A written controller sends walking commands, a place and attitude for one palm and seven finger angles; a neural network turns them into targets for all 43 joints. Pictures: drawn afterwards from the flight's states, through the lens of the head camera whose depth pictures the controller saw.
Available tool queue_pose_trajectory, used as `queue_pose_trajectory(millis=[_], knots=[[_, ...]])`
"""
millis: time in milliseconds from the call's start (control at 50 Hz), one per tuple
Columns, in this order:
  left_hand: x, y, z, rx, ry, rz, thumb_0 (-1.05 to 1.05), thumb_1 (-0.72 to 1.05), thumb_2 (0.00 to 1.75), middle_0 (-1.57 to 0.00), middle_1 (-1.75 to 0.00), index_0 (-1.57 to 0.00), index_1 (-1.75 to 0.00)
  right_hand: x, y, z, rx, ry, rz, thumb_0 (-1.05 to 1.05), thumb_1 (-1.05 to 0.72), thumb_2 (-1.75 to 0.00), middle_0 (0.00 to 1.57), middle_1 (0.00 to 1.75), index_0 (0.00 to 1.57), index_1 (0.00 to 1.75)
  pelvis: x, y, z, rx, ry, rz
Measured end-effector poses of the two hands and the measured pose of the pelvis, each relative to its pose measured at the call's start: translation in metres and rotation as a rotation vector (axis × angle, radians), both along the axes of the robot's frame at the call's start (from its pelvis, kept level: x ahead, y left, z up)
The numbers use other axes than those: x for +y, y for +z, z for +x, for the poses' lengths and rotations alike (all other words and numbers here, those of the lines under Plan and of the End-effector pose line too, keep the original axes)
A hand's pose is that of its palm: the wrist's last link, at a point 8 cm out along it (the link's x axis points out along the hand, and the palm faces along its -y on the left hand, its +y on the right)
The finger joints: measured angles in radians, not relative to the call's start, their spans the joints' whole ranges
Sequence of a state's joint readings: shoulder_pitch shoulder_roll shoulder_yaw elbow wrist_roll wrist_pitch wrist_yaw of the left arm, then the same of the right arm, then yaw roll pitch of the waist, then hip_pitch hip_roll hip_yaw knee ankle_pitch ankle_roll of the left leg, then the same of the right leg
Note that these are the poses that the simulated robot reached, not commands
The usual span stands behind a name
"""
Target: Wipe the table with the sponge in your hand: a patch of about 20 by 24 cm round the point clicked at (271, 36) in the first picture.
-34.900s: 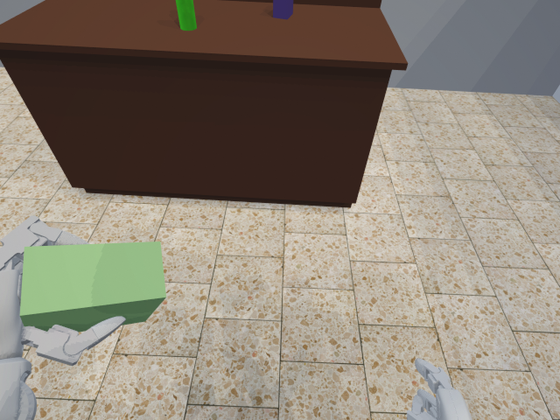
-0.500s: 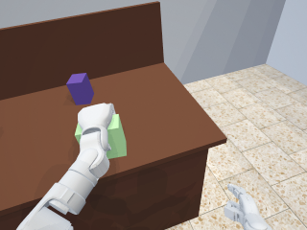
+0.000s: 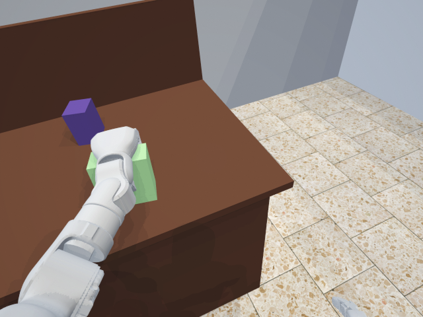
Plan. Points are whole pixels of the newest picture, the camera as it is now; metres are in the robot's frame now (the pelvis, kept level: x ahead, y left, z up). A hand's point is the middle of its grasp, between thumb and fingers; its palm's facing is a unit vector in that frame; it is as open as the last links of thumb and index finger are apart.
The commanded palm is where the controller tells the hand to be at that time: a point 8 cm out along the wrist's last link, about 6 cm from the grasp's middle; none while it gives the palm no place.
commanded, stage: wipe forward along the third lane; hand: left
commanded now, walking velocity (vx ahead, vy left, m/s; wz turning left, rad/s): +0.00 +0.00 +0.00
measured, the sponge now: (127, 183) +0.39 +0.22 +0.06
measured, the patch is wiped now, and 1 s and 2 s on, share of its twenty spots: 0.75 0.85 0.85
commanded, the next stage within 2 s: wipe back along the third lane in 0.94 s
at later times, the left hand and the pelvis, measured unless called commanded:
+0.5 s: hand (123, 149) +0.44 +0.23 +0.11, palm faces -0.07 -0.02 -1.00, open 10.2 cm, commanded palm +0.43 +0.24 +0.14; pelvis +0.01 +0.00 +0.00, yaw +0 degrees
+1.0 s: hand (119, 137) +0.49 +0.25 +0.11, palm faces -0.08 -0.02 -1.00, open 10.2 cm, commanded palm +0.48 +0.26 +0.14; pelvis +0.02 +0.02 +0.00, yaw +0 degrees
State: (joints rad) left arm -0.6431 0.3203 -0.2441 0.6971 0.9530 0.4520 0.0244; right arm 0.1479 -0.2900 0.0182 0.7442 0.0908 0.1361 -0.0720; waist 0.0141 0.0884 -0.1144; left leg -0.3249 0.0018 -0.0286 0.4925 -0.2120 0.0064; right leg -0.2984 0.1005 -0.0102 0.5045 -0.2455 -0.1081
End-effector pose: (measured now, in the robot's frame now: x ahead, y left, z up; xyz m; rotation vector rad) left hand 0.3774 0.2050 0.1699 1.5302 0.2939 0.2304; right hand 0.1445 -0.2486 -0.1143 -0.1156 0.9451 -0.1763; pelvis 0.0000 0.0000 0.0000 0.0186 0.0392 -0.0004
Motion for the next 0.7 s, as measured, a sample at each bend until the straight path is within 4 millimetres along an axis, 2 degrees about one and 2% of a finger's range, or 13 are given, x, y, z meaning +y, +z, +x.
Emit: queue_pose_trajectory(millis=[140,300,540,700], knots=[[0.003,-0.001,0.008,0.007,-0.004,-0.001,0.0,-0.55,1.05,-0.74,-1.3,-0.78,-1.28,-0.004,-0.004,-0.012,0.025,-0.017,-0.004,0.01,-0.9,-0.89,0.2,0.3,0.2,0.3,-0.001,-0.001,-0.001,0.015,0.002,-0.003],[0.008,0.001,0.026,0.018,0.006,0.022,0.01,-0.55,1.05,-0.73,-1.3,-0.77,-1.29,-0.005,-0.007,-0.021,0.049,-0.027,-0.004,0.01,-0.9,-0.89,0.2,0.3,0.2,0.3,-0.002,-0.002,-0.003,0.044,0.006,-0.004],[0.018,0.0,0.054,0.04,0.02,0.016,0.01,-0.55,1.06,-0.73,-1.31,-0.77,-1.29,-0.011,-0.012,-0.04,0.129,-0.06,-0.018,0.0,-0.9,-0.89,0.2,0.3,0.2,0.3,0.001,-0.002,0.008,0.085,0.0,-0.01],[0.027,0.0,0.069,0.043,0.019,0.012,0.01,-0.56,1.06,-0.73,-1.3,-0.77,-1.3,-0.011,-0.011,-0.046,0.161,-0.082,-0.03,0.0,-0.9,-0.89,0.2,0.3,0.2,0.3,0.006,-0.001,0.015,0.103,-0.009,-0.014]])
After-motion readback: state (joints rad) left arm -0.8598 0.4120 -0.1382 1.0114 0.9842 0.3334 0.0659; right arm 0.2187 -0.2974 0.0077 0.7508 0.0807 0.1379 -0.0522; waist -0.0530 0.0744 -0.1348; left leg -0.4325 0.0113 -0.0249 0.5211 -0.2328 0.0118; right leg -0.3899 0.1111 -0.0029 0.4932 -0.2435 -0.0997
